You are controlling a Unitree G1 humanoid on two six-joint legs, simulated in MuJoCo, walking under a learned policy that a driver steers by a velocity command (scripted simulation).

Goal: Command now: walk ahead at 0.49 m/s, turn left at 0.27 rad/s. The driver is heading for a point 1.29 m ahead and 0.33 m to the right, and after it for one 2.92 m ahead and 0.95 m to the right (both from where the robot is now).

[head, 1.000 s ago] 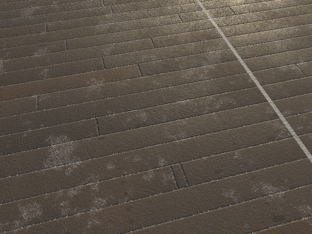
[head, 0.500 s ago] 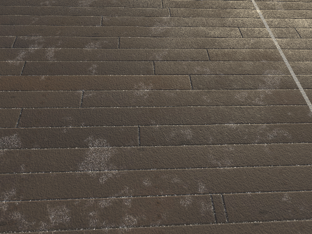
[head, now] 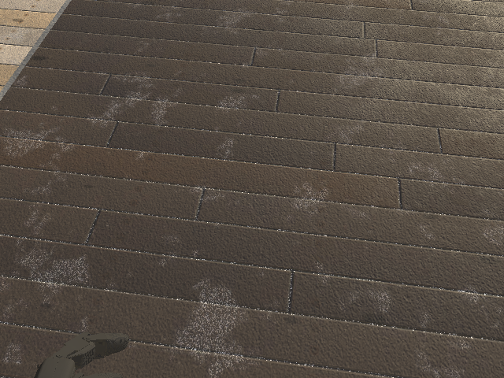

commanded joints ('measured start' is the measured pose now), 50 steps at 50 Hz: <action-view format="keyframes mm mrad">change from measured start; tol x32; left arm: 1 415 152 62 65 -17 8 -5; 42 -18 49 29 -212 -33 106 -53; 50 414 241 104 -154 -19 101 -24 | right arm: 1 130 -71 9 -51 41 -35 11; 16 -412 -74 22 -246 4 -74 21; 22 -23 -284 -54 -178 -22 -63 6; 50 -180 -182 -17 -206 22 -92 21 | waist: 1 140 -254 -300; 20 9 -113 -67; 22 -15 321 -279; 42 -18 36 82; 50 194 -124 -341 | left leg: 1 -672 39 -27 646 -18 -15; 20 -34 144 142 -267 412 -32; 23 345 535 -522 -424 -5 171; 37 21 350 278 -553 614 94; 46 135 366 426 -125 1243 20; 47 -30 328 439 121 1136 -17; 49 -662 64 194 712 -98 -86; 50 -768 123 105 734 -6 -71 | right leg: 1 868 -422 799 -217 -409 -267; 8 317 -225 317 -334 98 -234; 18 250 -210 341 -223 -93 -135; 24 -368 -74 156 746 -375 -5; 37 -251 -151 48 310 137 27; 46 124 13 -134 106 -101 -113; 49 920 -409 860 -148 -204 -423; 50 871 -376 757 -199 -208 -352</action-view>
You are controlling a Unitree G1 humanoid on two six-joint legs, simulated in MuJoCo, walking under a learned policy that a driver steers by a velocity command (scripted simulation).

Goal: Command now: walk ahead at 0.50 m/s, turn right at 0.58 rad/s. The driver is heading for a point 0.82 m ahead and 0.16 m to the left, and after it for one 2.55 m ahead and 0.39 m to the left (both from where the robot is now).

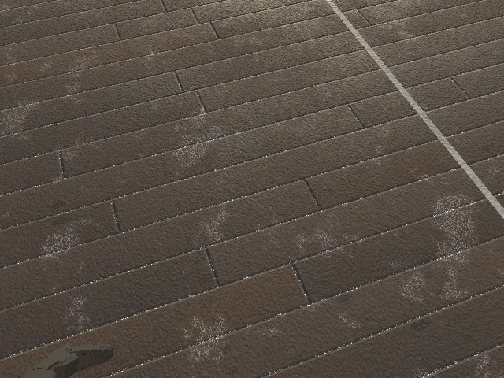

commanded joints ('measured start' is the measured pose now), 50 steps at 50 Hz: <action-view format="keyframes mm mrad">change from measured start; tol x32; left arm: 1 286 181 59 0 5 -22 10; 45 -118 95 2 -22 17 -85 32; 50 250 220 57 30 35 -102 51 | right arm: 1 -115 -144 -16 -177 30 -80 16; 50 9 -40 -6 -221 -8 31 -3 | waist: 1 149 -71 -251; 20 147 -30 17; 27 -20 296 -461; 37 57 63 -74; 50 161 1 -322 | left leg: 1 -690 -23 -177 355 73 40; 14 -496 31 -106 -318 674 12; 21 -592 -25 -101 -438 482 88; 25 -57 -134 -36 -481 448 183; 27 556 256 -876 -636 371 453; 43 -74 6 -405 -719 464 240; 50 -171 -98 -380 -142 292 121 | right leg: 1 753 -328 645 -367 -41 -239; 7 318 -201 299 -448 369 -183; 19 581 -274 133 -465 297 -90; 24 624 -250 35 -148 927 -21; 26 158 -111 -39 453 500 77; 27 -140 66 86 710 -349 120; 28 -255 -8 198 759 -325 98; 46 42 -24 137 -183 159 145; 50 635 -275 339 -229 88 -6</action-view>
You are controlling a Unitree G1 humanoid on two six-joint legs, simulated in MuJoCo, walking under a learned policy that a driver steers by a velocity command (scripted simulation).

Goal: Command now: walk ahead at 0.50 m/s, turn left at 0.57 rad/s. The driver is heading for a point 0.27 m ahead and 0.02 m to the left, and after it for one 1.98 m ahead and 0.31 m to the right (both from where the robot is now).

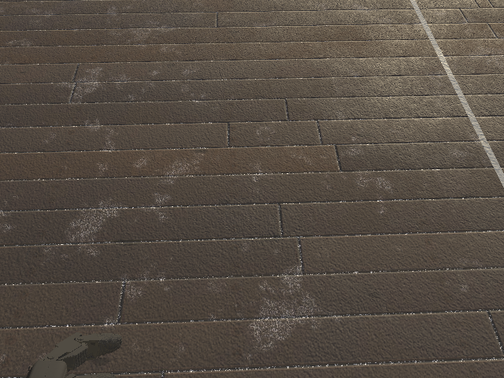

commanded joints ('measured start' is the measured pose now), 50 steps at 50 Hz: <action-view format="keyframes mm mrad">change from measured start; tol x32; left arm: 1 341 286 96 18 14 -1 9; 45 -38 70 31 -49 -24 96 -44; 50 405 311 140 42 -33 118 -6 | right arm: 1 82 -4 15 -125 15 -26 2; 19 -395 -27 14 -198 2 -62 53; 25 52 -248 -63 -107 -43 -55 25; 50 -79 -90 -32 5 -25 -36 -6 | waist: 1 113 -368 -332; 19 146 -93 49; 25 -16 315 -384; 43 13 38 104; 50 212 -161 -185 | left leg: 1 -571 -2 62 576 -142 -17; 20 -390 144 225 -29 400 -57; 23 26 145 228 -99 410 10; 25 504 553 -398 -186 207 203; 40 19 377 352 -444 509 106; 48 164 385 478 -59 1063 27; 50 -296 254 506 542 477 -73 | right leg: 1 816 -458 689 -112 -262 -265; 20 380 -277 101 -230 113 -170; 23 287 -198 42 61 240 -99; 25 -217 -11 2 676 -539 -12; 27 -346 -93 64 802 -415 -18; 45 -215 -130 -80 200 -30 -53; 50 633 -174 194 66 -96 -257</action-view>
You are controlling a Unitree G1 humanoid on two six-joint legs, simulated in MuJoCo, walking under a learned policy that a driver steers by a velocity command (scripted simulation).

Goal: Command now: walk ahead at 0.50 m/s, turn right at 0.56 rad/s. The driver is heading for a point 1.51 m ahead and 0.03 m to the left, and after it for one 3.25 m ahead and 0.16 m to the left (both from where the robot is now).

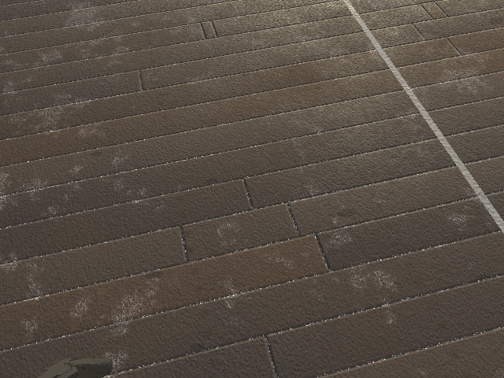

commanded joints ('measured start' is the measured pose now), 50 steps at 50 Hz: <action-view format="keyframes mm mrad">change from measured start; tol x32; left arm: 1 327 346 106 -6 -5 -8 23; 26 429 62 7 38 11 -36 66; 44 -121 78 2 -90 14 -104 34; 50 303 274 71 5 35 -97 52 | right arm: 1 11 -29 21 -151 -29 -48 1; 19 -400 -67 20 -225 -15 -76 43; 27 75 -191 -27 -102 1 -74 59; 50 169 8 41 -165 13 -11 -3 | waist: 1 107 -262 -388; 16 120 -67 -30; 27 -8 295 -353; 48 95 122 -133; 50 101 -305 -375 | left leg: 1 -730 -154 -240 814 -140 15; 15 -604 -76 -326 71 543 -11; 24 -348 -118 -268 -110 425 133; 27 309 240 -1084 -276 66 406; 46 -179 29 -699 -219 398 238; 48 -240 -36 -658 -45 457 189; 50 -692 -212 -440 515 -126 99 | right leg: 1 889 -310 863 -297 -243 -334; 9 334 -142 375 -416 190 -195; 19 376 -126 377 -341 41 -114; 24 501 -119 332 -104 457 -60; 28 -245 30 208 658 -348 67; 46 150 37 138 -184 85 124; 50 917 -405 736 -275 -151 -166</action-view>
